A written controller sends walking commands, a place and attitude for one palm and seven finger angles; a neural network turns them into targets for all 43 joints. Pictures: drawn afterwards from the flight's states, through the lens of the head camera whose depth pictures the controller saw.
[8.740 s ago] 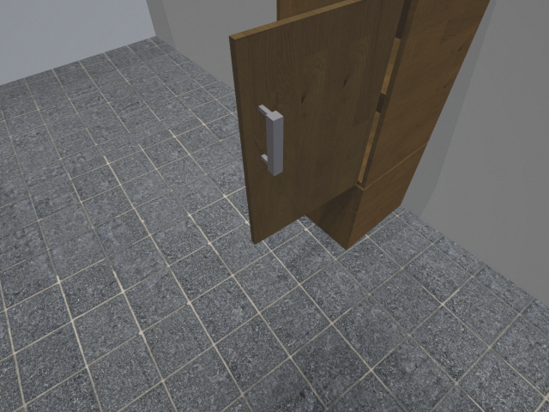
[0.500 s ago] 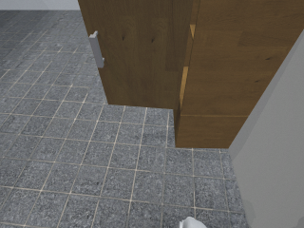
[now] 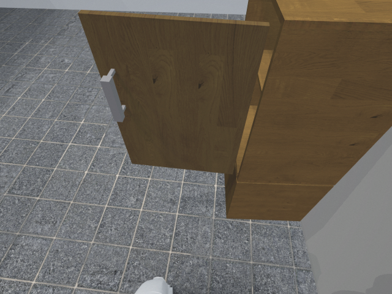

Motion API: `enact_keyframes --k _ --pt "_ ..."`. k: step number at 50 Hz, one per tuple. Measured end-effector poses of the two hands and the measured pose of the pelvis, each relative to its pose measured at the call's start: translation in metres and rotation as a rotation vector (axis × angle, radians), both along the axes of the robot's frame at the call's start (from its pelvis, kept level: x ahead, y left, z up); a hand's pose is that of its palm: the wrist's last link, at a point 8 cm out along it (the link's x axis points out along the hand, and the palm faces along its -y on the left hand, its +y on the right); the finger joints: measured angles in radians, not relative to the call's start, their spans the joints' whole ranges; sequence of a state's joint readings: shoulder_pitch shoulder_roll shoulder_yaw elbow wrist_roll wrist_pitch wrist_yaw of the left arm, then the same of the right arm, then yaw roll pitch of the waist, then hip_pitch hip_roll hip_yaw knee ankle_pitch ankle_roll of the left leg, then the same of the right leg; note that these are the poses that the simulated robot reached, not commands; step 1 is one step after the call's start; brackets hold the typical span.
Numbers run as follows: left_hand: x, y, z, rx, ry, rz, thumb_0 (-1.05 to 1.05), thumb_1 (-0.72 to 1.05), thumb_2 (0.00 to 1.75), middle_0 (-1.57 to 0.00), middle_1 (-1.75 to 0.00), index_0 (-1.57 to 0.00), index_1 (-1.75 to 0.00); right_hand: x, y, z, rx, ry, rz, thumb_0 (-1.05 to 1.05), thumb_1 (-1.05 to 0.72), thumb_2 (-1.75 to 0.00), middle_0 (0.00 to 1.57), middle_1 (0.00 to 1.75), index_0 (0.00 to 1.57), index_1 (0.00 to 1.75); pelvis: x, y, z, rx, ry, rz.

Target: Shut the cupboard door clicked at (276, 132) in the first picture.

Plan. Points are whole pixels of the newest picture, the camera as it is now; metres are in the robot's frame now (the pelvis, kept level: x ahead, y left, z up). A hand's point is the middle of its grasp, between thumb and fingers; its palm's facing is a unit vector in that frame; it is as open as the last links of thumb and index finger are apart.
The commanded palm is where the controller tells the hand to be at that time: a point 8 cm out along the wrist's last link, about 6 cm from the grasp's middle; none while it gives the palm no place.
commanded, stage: take the last steps up to it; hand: left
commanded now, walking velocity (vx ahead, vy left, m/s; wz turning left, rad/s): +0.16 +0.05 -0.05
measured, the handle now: (116, 95) +0.59 +0.28 +0.03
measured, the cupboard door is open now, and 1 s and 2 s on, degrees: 85 85 85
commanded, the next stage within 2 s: come to a stop and stand still in 0.02 s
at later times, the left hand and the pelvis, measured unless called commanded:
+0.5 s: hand (113, 273) +0.18 +0.22 -0.18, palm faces -0.01 -0.97 -0.26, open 7.3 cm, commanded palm none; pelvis +0.10 +0.03 -0.01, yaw -3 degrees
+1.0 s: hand out of the picture +0.12 +0.25 -0.18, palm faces -0.03 -0.97 -0.24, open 7.4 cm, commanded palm none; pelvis +0.07 +0.06 -0.01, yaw -3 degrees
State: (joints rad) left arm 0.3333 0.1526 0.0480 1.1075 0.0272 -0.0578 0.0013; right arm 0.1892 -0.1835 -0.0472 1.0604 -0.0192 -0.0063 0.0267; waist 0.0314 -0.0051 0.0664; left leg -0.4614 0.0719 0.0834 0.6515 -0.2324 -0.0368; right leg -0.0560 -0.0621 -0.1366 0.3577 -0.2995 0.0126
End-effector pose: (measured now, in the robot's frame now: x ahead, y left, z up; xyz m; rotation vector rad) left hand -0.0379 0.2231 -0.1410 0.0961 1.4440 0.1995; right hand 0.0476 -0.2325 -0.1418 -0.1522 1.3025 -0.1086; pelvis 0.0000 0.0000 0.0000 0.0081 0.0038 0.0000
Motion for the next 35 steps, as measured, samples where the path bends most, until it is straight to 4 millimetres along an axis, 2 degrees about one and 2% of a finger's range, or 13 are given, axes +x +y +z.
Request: enact_keyframes --k 4,7,10,15,19,22,25,28,35 --pt "0.003 0.017 -0.023 -0.044 0.088 0.027 0.0 0.92 0.9 -0.2 -0.3 -0.2 -0.3 0.057 0.02 -0.006 -0.045 -0.095 0.032 0.01 -0.92 -0.9 0.2 0.29 0.2 0.3 0.034 0.026 -0.018 -0.024 -0.009 -0.006" --pt "0.027 0.03 -0.03 -0.045 0.103 0.003 0.01 0.91 0.9 -0.2 -0.3 -0.2 -0.3 0.076 0.034 -0.004 -0.061 -0.123 0.022 0.0 -0.91 -0.9 0.2 0.29 0.2 0.3 0.047 0.037 -0.021 -0.008 -0.018 -0.024" --pt "0.069 0.041 -0.026 -0.035 0.042 -0.021 0.01 0.91 0.9 -0.2 -0.3 -0.2 -0.3 0.08 0.048 -0.001 -0.055 -0.102 0.007 0.0 -0.91 -0.9 0.2 0.29 0.2 0.3 0.06 0.043 -0.014 -0.005 -0.011 -0.028" --pt "0.138 0.048 -0.016 -0.014 -0.078 -0.059 0.01 0.92 0.9 -0.2 -0.3 -0.2 -0.3 0.082 0.049 0.002 -0.071 -0.043 -0.02 0.0 -0.95 -0.9 0.21 0.3 0.21 0.3 0.077 0.048 -0.006 -0.012 0.002 -0.026" --pt "0.176 0.053 -0.01 0.016 -0.126 -0.092 0.01 0.93 0.9 -0.2 -0.3 -0.2 -0.3 0.081 0.045 -0.001 -0.062 -0.005 -0.051 0.0 -0.94 -0.9 0.21 0.3 0.21 0.3 0.088 0.044 -0.006 -0.016 0.007 -0.032" --pt "0.197 0.052 -0.006 0.044 -0.154 -0.113 0.01 0.92 0.9 -0.2 -0.3 -0.2 -0.3 0.079 0.038 -0.007 -0.048 0.014 -0.074 0.0 -0.93 -0.9 0.21 0.3 0.21 0.3 0.093 0.036 -0.008 -0.012 0.012 -0.036" --pt "0.209 0.047 -0.003 0.078 -0.178 -0.135 0.01 0.92 0.9 -0.2 -0.3 -0.2 -0.3 0.076 0.027 -0.017 -0.03 0.03 -0.1 0.0 -0.92 -0.9 0.21 0.3 0.21 0.3 0.097 0.025 -0.013 0.0 0.018 -0.044" --pt "0.214 0.039 0.001 0.09 -0.184 -0.156 0.01 0.91 0.9 -0.2 -0.3 -0.2 -0.3 0.071 0.018 -0.02 -0.02 0.05 -0.123 0.0 -0.91 -0.9 0.21 0.3 0.21 0.3 0.098 0.019 -0.012 -0.001 0.018 -0.042" --pt "0.205 0.026 0.002 0.055 -0.177 -0.142 0.01 0.91 0.9 -0.2 -0.3 -0.2 -0.3 0.069 0.013 -0.011 -0.03 0.079 -0.115 0.0 -0.91 -0.9 0.2 0.29 0.2 0.3 0.095 0.02 -0.005 0.013 0.007 -0.037"
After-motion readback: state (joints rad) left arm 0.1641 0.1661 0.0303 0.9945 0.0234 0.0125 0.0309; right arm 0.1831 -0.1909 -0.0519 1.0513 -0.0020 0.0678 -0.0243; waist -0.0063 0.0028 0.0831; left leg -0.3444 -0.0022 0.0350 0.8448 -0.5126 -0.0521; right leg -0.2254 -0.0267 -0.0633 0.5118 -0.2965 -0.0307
